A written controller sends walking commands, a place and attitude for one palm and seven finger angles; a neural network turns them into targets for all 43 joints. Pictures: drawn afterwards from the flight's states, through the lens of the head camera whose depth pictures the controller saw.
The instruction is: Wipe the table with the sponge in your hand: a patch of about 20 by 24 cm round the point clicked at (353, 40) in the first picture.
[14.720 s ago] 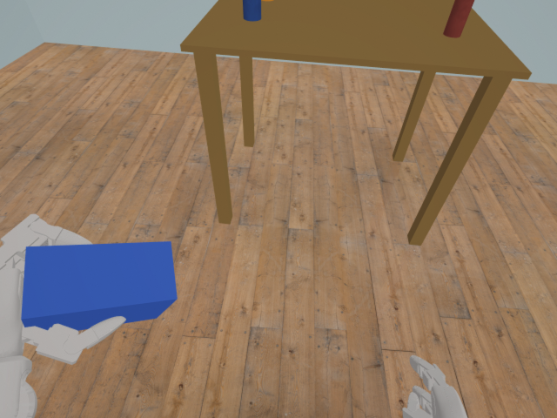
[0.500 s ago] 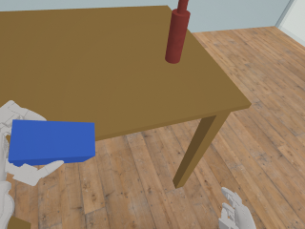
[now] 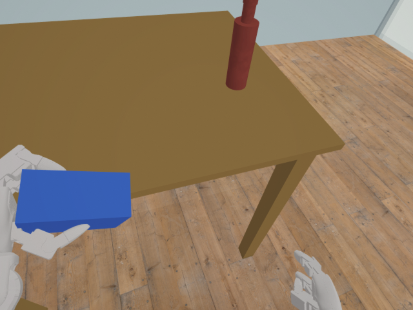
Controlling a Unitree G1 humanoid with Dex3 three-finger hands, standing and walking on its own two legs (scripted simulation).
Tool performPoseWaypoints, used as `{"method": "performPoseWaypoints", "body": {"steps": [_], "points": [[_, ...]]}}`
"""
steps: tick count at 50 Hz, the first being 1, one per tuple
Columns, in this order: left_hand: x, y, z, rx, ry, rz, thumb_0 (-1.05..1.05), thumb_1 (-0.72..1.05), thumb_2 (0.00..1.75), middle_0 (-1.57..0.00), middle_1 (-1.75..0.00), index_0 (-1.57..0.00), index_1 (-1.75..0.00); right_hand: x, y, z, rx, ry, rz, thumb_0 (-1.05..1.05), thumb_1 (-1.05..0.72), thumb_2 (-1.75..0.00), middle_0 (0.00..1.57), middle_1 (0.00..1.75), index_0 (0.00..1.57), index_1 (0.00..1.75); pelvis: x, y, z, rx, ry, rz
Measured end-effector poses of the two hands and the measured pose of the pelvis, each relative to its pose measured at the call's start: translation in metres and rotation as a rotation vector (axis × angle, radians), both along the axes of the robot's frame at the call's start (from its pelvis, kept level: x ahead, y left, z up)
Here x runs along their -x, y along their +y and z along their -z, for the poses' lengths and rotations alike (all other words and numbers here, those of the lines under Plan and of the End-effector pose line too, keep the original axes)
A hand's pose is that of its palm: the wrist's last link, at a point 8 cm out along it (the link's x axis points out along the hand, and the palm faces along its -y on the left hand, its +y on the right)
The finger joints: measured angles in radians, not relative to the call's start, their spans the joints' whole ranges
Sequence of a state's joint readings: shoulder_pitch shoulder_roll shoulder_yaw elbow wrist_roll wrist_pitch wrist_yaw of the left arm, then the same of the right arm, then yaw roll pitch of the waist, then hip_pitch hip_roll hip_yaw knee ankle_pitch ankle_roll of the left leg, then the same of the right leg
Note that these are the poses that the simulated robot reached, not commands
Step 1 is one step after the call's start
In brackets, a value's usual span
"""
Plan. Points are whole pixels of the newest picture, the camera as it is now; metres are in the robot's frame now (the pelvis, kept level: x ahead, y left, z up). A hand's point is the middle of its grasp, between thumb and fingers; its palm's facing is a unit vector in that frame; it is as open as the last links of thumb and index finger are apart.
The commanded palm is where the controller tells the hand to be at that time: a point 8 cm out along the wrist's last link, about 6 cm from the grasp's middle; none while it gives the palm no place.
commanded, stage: look again from close up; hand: left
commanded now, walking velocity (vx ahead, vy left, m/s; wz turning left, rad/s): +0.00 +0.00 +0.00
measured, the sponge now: (93, 202) +0.24 +0.21 +0.13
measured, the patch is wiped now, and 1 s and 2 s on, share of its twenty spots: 0.00 0.00 0.00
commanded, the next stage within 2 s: turn the palm down, sponge in hand in 0.28 s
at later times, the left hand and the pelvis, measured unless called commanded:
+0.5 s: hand (35, 170) +0.25 +0.27 +0.19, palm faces +0.45 -0.77 -0.45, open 10.5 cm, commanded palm +0.16 +0.27 +0.19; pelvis -0.01 -0.02 +0.00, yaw +2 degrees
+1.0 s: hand (53, 207) +0.21 +0.24 +0.16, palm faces +0.36 -0.56 -0.75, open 10.5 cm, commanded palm +0.16 +0.26 +0.23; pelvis -0.02 -0.07 -0.01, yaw +5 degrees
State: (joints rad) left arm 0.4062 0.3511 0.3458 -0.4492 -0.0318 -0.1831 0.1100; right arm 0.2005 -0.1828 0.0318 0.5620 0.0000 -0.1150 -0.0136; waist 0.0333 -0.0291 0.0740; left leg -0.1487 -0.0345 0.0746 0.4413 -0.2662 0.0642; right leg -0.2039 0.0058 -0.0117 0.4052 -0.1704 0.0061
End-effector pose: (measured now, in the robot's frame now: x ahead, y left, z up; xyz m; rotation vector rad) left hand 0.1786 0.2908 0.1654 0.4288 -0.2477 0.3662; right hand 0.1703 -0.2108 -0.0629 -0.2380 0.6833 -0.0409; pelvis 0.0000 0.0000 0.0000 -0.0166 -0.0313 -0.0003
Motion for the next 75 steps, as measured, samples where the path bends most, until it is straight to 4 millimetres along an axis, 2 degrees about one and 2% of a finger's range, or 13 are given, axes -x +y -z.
{"method": "performPoseWaypoints", "body": {"steps": [19,23,25,27,34,43,46,50,54,57,62,68,75], "points": [[0.002,-0.010,-0.001,-0.001,0.019,-0.005,-0.02,-0.54,1.01,-0.69,-1.34,-0.70,-1.33,-0.003,-0.020,-0.004,0.026,-0.008,0.024,0.01,-0.91,-0.90,0.20,0.30,0.20,0.30,-0.001,-0.009,-0.001,0.001,0.011,-0.009],[-0.017,0.006,-0.028,-0.155,-0.019,-0.019,-0.02,-0.54,1.01,-0.69,-1.34,-0.71,-1.33,-0.002,-0.013,0.007,0.048,0.033,-0.106,0.01,-0.91,-0.90,0.20,0.30,0.20,0.30,0.005,-0.016,0.001,-0.012,0.009,-0.045],[-0.025,0.013,-0.039,-0.121,-0.013,-0.058,-0.02,-0.54,1.01,-0.69,-1.34,-0.71,-1.33,-0.002,-0.012,0.014,0.019,0.051,-0.135,0.01,-0.91,-0.90,0.20,0.30,0.20,0.30,0.005,-0.019,0.002,-0.022,0.005,-0.036],[-0.026,0.009,-0.043,-0.073,0.017,-0.069,-0.02,-0.54,1.01,-0.69,-1.34,-0.71,-1.33,-0.003,-0.013,0.018,-0.020,0.041,-0.131,0.01,-0.91,-0.90,0.20,0.30,0.20,0.30,0.004,-0.021,0.002,-0.022,-0.002,-0.026],[-0.004,-0.039,-0.032,-0.210,0.229,0.004,-0.02,-0.54,1.01,-0.69,-1.34,-0.71,-1.33,-0.009,-0.025,0.023,-0.081,-0.005,-0.109,0.01,-0.90,-0.90,0.20,0.30,0.20,0.30,0.006,-0.036,0.004,-0.032,-0.021,-0.024],[0.031,-0.017,-0.041,-0.260,0.177,-0.292,-0.02,-0.54,1.02,-0.69,-1.33,-0.71,-1.32,-0.022,-0.061,0.029,0.001,0.022,-0.128,0.01,-0.91,-0.90,0.20,0.30,0.20,0.30,0.015,-0.067,0.009,-0.024,-0.022,-0.072],[0.027,-0.019,-0.039,-0.305,0.257,-0.318,-0.02,-0.54,1.02,-0.69,-1.33,-0.71,-1.32,-0.028,-0.069,0.032,0.005,0.012,-0.111,0.01,-0.91,-0.90,0.20,0.30,0.20,0.30,0.018,-0.069,0.010,-0.023,-0.027,-0.081],[0.009,-0.033,-0.034,-0.355,0.342,-0.222,-0.02,-0.54,1.02,-0.69,-1.33,-0.71,-1.32,-0.034,-0.073,0.032,0.001,-0.011,-0.075,0.01,-0.91,-0.90,0.20,0.30,0.20,0.30,0.019,-0.070,0.012,-0.026,-0.033,-0.083],[-0.005,-0.049,-0.043,-0.420,0.296,-0.142,-0.02,-0.54,1.02,-0.69,-1.33,-0.71,-1.32,-0.036,-0.070,0.028,-0.007,-0.033,-0.052,0.01,-0.91,-0.90,0.20,0.30,0.20,0.30,0.017,-0.069,0.013,-0.029,-0.027,-0.068],[-0.005,-0.051,-0.057,-0.470,0.243,-0.148,-0.01,-0.54,1.02,-0.69,-1.33,-0.71,-1.32,-0.036,-0.066,0.025,-0.024,-0.037,-0.041,0.01,-0.91,-0.90,0.20,0.30,0.20,0.30,0.013,-0.064,0.012,-0.030,-0.025,-0.053],[0.005,-0.034,-0.073,-0.523,0.265,-0.256,-0.01,-0.54,1.02,-0.69,-1.33,-0.71,-1.32,-0.033,-0.053,0.027,-0.050,-0.014,-0.038,0.01,-0.91,-0.90,0.20,0.30,0.20,0.30,0.011,-0.053,0.010,-0.029,-0.038,-0.040],[0.011,-0.012,-0.068,-0.536,0.400,-0.309,-0.01,-0.54,1.02,-0.69,-1.33,-0.71,-1.32,-0.031,-0.033,0.027,-0.049,-0.002,-0.067,0.01,-0.91,-0.90,0.20,0.30,0.20,0.30,0.016,-0.041,0.006,-0.026,-0.059,-0.050],[0.005,-0.034,-0.072,-0.649,0.365,-0.206,-0.01,-0.54,1.02,-0.69,-1.33,-0.71,-1.32,-0.040,-0.005,0.014,-0.058,-0.051,-0.110,0.01,-0.91,-0.90,0.20,0.30,0.20,0.30,0.022,-0.031,0.003,-0.027,-0.076,-0.043]]}}
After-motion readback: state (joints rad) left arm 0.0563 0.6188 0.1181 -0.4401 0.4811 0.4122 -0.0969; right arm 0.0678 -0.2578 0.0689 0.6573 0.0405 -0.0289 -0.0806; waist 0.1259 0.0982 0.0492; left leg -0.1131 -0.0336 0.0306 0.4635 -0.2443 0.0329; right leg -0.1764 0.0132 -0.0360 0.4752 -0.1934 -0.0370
